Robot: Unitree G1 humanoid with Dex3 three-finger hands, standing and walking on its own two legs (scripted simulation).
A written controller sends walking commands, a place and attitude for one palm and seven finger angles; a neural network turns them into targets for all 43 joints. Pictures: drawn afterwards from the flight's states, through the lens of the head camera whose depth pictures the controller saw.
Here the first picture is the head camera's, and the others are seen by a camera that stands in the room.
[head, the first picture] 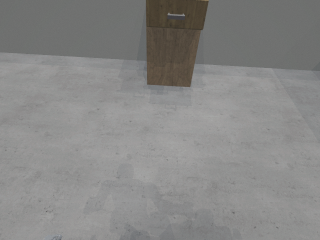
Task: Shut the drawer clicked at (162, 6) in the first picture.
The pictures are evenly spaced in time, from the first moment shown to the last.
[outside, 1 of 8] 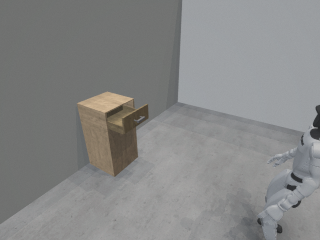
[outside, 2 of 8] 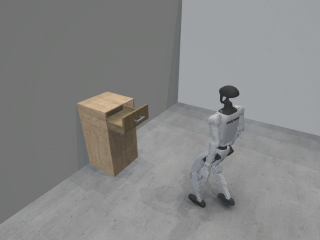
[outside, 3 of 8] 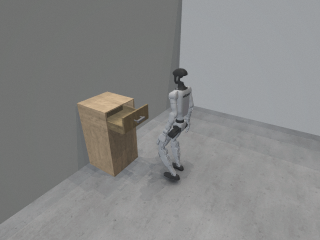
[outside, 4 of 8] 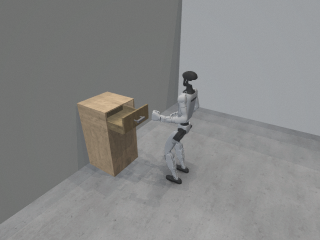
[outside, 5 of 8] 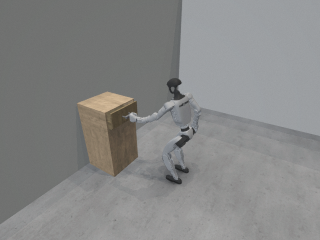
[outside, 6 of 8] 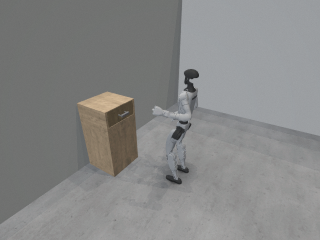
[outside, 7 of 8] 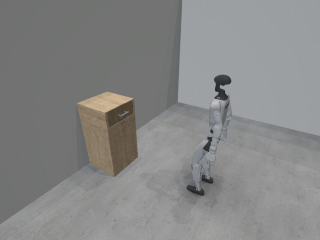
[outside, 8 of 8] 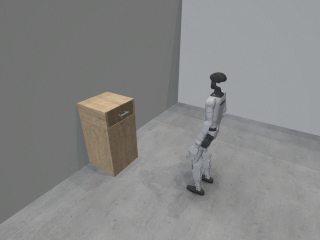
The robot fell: no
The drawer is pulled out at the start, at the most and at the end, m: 0.23 0.23 0.00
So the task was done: yes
